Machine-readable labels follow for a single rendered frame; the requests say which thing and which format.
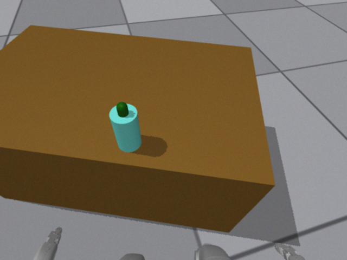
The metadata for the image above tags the right robot hand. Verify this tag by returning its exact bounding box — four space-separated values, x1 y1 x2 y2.
274 243 305 260

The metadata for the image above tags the left robot hand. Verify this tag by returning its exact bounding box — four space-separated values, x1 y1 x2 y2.
33 227 62 260

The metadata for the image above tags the bottle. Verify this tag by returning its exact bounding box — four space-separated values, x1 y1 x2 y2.
109 102 142 152

